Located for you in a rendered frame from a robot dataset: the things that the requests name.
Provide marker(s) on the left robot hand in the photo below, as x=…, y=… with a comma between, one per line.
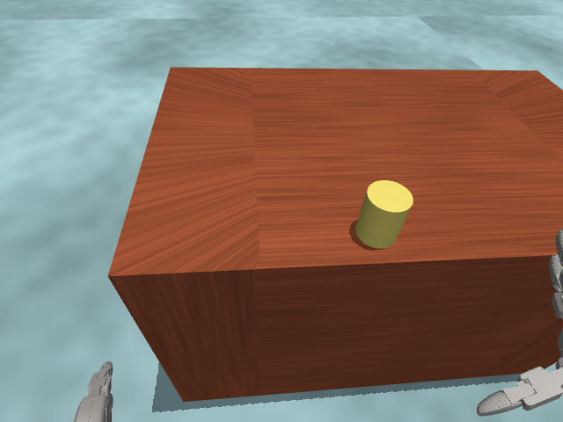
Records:
x=97, y=406

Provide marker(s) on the right robot hand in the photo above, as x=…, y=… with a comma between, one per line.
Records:
x=537, y=386

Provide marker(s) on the can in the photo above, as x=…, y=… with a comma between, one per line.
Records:
x=384, y=211

